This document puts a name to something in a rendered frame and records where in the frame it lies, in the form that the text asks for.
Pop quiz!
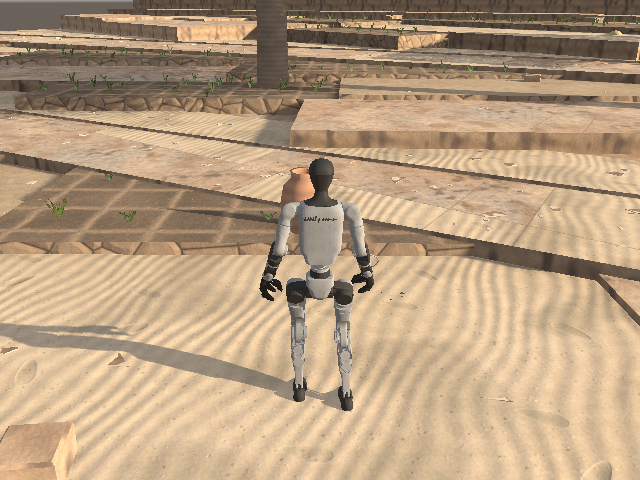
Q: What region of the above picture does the robot left hand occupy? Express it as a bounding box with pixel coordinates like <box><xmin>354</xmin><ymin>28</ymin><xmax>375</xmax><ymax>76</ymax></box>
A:
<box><xmin>259</xmin><ymin>277</ymin><xmax>283</xmax><ymax>301</ymax></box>

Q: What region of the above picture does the robot right forearm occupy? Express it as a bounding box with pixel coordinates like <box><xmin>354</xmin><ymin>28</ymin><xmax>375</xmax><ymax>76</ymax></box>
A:
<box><xmin>356</xmin><ymin>242</ymin><xmax>373</xmax><ymax>278</ymax></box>

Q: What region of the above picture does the robot right hand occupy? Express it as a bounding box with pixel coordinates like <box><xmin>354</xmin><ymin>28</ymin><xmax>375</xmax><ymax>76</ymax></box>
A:
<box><xmin>351</xmin><ymin>273</ymin><xmax>374</xmax><ymax>293</ymax></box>

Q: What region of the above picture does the robot left forearm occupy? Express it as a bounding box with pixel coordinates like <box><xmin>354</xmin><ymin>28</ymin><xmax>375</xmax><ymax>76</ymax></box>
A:
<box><xmin>262</xmin><ymin>241</ymin><xmax>282</xmax><ymax>281</ymax></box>

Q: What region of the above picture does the robot right upper arm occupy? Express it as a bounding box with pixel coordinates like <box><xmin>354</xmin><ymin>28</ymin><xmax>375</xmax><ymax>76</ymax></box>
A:
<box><xmin>342</xmin><ymin>202</ymin><xmax>367</xmax><ymax>257</ymax></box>

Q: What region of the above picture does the robot torso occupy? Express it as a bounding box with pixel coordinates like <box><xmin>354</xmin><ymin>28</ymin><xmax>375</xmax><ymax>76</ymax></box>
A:
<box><xmin>297</xmin><ymin>197</ymin><xmax>344</xmax><ymax>300</ymax></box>

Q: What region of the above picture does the robot left upper arm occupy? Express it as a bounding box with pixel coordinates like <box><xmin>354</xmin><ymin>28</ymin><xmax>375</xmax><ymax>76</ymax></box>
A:
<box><xmin>272</xmin><ymin>201</ymin><xmax>300</xmax><ymax>257</ymax></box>

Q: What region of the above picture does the robot head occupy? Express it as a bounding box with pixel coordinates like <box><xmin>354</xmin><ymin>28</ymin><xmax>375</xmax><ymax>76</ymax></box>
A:
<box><xmin>304</xmin><ymin>158</ymin><xmax>338</xmax><ymax>207</ymax></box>

